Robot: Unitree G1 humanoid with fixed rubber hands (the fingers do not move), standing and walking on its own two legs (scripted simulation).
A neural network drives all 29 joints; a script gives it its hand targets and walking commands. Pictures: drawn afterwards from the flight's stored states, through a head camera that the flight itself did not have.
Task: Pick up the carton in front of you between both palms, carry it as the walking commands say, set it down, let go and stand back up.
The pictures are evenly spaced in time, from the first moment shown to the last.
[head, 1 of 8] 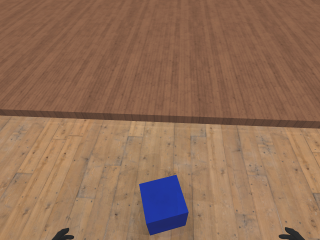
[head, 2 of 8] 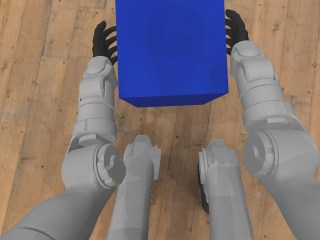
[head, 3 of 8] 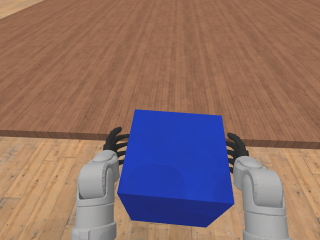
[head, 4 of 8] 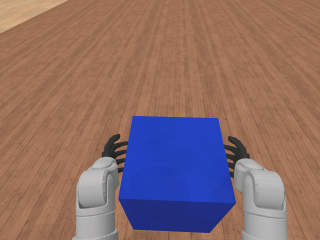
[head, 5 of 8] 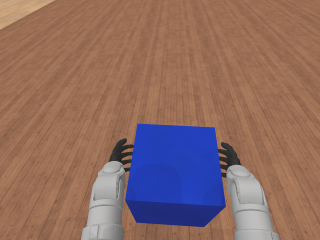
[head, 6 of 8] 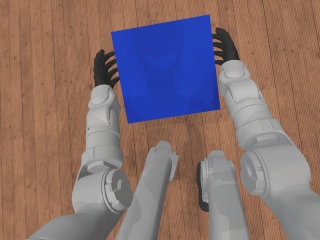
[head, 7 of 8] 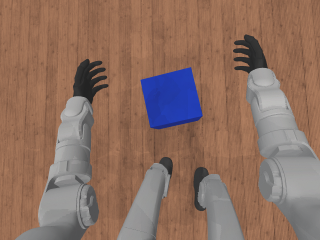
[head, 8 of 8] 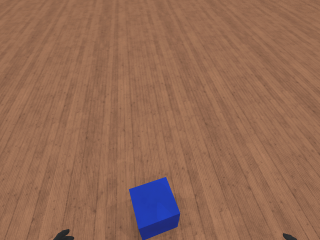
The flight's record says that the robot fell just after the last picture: no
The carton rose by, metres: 0.80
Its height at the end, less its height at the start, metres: +0.09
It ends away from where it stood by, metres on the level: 3.27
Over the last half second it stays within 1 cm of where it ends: yes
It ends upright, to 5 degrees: yes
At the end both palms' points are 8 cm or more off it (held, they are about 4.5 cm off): yes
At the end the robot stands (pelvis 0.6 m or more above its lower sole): yes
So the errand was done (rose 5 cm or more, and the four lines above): yes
